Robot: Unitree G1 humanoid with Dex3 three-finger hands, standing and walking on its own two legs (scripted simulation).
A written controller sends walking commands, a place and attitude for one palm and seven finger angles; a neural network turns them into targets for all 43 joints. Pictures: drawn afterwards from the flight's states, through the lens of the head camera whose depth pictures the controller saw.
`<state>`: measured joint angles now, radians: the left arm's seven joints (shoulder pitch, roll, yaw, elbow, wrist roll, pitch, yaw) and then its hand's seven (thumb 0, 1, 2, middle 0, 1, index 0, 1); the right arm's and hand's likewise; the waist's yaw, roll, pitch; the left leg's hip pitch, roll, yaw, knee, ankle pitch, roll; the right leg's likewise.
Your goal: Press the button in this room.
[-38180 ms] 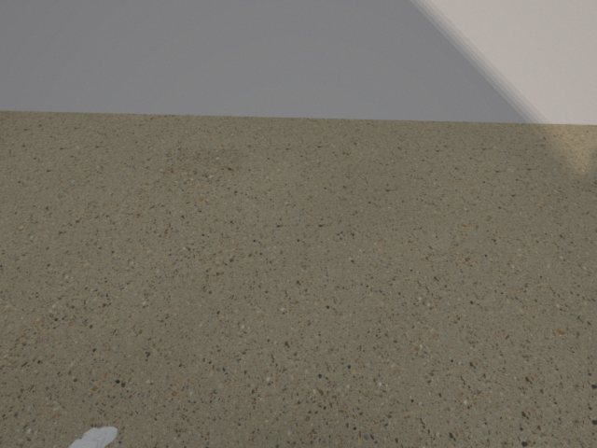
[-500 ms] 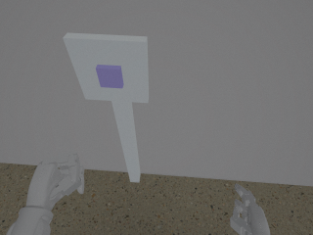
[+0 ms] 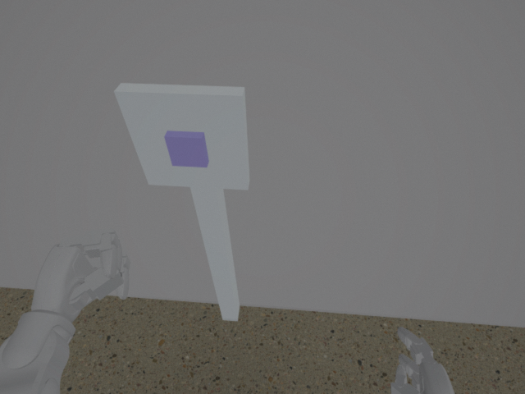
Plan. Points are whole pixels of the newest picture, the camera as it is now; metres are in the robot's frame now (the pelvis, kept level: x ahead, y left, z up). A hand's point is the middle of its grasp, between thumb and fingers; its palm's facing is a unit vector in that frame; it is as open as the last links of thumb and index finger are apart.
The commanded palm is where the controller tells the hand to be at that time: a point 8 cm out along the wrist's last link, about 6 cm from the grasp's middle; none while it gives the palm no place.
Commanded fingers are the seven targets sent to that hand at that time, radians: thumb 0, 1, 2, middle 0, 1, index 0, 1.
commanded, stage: raise the hand and make a fist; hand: left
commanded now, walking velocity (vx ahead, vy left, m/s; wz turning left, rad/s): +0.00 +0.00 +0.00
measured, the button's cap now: (188, 148) +0.50 +0.19 +0.11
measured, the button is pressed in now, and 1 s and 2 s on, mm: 0 0 0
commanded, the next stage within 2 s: aim a knuckle at the button in 0.26 s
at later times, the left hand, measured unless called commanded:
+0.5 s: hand (126, 281) +0.23 +0.20 +0.11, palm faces +0.03 -1.00 -0.06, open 3.1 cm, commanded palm +0.22 +0.25 +0.11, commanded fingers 0.00 0.90 0.90 -1.30 -1.50 -1.30 -1.50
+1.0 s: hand (167, 231) +0.32 +0.18 +0.10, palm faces +0.00 -1.00 -0.04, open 3.1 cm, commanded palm +0.30 +0.23 +0.10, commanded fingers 0.00 0.90 0.90 -1.30 -1.50 -1.30 -1.50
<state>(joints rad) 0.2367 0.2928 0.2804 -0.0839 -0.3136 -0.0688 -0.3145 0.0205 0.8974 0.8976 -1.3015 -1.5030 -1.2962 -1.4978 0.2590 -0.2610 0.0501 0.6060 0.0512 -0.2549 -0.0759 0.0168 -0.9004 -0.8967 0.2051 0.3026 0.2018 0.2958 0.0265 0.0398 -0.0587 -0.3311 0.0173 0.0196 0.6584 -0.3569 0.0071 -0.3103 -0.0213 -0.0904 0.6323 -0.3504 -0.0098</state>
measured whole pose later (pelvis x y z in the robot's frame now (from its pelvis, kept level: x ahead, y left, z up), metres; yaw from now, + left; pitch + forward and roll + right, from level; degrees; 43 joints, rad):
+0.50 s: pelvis -0.01 -0.01 +0.00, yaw +0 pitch +0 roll +0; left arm 0.17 0.27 0.24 -0.01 -0.29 -0.10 -0.29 0.02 0.90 0.90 -1.30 -1.50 -1.30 -1.50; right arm 0.24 -0.25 0.06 0.63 0.05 -0.27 -0.09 0.02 -0.90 -0.90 0.21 0.30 0.20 0.30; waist 0.03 0.05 -0.03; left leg -0.32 0.02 0.01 0.65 -0.33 0.00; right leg -0.30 -0.02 -0.10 0.63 -0.33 -0.02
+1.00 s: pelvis -0.01 -0.01 +0.00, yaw -1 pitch +3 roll +0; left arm -0.15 0.26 0.22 0.32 -0.22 -0.15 -0.21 0.02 0.90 0.90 -1.30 -1.50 -1.30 -1.50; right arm 0.27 -0.26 0.03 0.64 0.04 -0.19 -0.07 0.02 -0.90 -0.90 0.20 0.30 0.20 0.30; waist -0.01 0.03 -0.03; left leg -0.36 0.02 0.04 0.63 -0.33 0.00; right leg -0.37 -0.02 -0.06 0.64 -0.33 -0.02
